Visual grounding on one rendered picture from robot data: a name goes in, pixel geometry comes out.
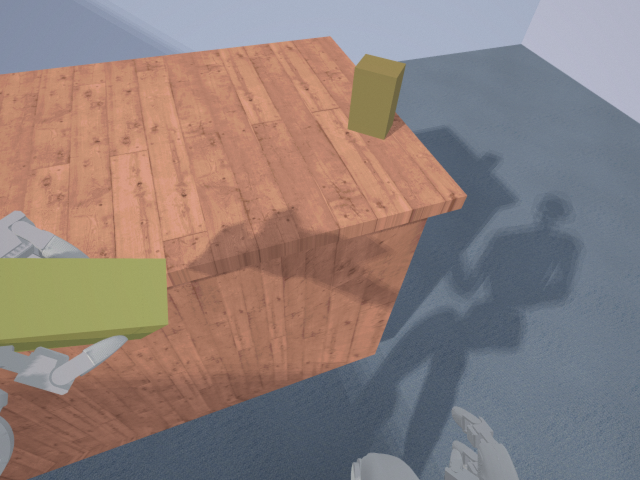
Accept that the sponge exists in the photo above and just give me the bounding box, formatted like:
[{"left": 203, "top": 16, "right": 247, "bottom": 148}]
[{"left": 0, "top": 258, "right": 168, "bottom": 352}]

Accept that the left robot hand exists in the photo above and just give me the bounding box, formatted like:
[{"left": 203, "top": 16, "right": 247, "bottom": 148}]
[{"left": 0, "top": 211, "right": 128, "bottom": 395}]

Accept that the robot right thigh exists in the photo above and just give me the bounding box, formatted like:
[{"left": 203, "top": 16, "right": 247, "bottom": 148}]
[{"left": 351, "top": 453, "right": 419, "bottom": 480}]

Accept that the right robot hand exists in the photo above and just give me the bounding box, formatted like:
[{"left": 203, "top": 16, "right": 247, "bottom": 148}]
[{"left": 445, "top": 406, "right": 519, "bottom": 480}]

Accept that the table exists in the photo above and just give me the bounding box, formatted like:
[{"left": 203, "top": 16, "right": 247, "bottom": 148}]
[{"left": 0, "top": 36, "right": 467, "bottom": 480}]

